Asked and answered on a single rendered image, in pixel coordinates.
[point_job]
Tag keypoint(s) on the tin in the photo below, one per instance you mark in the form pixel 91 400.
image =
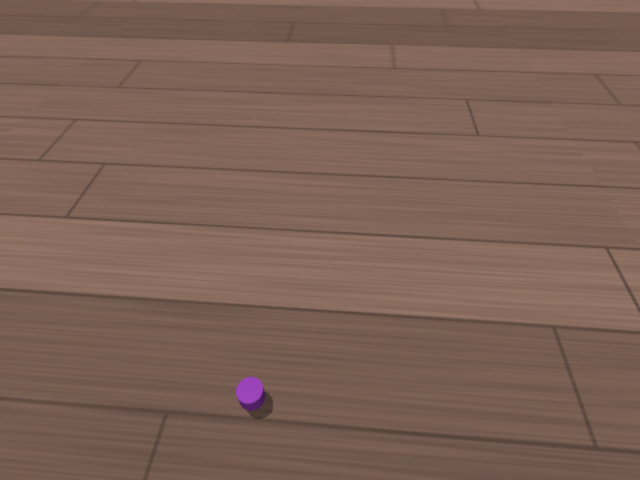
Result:
pixel 250 393

